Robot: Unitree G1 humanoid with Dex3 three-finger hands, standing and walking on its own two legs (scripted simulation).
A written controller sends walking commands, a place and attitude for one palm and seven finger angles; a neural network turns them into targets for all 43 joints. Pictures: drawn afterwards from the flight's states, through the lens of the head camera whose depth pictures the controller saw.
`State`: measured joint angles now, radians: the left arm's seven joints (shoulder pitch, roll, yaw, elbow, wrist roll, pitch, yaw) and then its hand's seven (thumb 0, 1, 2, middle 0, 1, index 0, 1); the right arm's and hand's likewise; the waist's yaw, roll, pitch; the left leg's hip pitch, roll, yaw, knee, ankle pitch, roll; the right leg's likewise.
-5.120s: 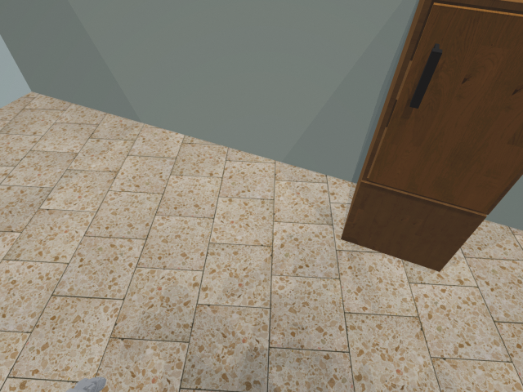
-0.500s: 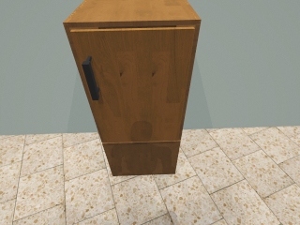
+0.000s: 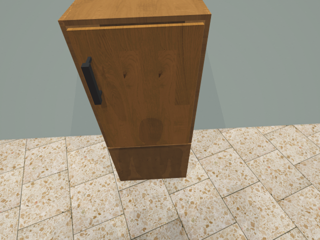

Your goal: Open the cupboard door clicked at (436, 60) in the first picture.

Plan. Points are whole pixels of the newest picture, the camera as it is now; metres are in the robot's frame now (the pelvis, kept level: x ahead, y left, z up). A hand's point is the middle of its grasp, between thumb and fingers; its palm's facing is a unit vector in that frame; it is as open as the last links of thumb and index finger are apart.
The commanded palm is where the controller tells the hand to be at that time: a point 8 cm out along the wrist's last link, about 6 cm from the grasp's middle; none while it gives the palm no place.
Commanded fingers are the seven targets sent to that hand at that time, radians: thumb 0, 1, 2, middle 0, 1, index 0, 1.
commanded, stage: come to a stop and stand still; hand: left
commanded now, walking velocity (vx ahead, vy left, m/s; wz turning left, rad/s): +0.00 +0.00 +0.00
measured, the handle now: (93, 81) +0.58 +0.25 +0.09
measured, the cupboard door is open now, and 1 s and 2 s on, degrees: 0 0 0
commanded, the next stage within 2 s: look again from close up in 0.72 s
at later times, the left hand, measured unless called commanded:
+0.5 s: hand out of the picture +0.06 +0.19 -0.17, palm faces +0.01 -0.98 -0.18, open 7.3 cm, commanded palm none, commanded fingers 0.00 0.90 0.90 -0.20 -0.30 -0.20 -0.30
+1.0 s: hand out of the picture +0.06 +0.18 -0.17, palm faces +0.03 -0.98 -0.19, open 7.3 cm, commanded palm none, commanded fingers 0.00 0.90 0.90 -0.20 -0.30 -0.20 -0.30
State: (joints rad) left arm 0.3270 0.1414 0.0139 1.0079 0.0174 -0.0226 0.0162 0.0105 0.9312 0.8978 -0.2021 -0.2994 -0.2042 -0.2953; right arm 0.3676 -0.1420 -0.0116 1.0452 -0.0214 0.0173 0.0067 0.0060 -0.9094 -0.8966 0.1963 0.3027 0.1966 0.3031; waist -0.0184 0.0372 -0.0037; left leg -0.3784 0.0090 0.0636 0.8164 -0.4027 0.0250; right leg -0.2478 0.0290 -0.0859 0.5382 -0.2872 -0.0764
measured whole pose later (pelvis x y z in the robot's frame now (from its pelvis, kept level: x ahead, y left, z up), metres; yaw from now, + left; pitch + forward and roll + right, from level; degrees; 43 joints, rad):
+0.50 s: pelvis +0.06 +0.02 +0.01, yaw -1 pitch +0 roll +1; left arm 0.29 0.15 0.00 1.11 0.01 -0.03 0.02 0.01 0.92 0.90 -0.20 -0.30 -0.20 -0.30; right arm 0.25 -0.15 0.00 1.10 -0.01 -0.03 -0.04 0.01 -0.94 -0.90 0.20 0.30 0.20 0.30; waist 0.00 -0.02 0.01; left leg -0.17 0.00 0.08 0.46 -0.28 0.01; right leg -0.13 0.00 -0.04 0.47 -0.34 -0.03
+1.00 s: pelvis +0.06 +0.01 +0.01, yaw +0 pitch -1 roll +1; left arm 0.29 0.14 0.00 1.12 0.01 -0.02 0.03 0.01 0.92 0.90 -0.20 -0.30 -0.20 -0.30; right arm 0.29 -0.13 0.01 1.16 -0.01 -0.02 -0.04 0.01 -0.92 -0.90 0.19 0.30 0.20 0.30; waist 0.00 -0.01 0.02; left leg -0.13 0.00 0.06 0.40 -0.25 0.00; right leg -0.08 0.01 -0.06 0.43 -0.32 -0.04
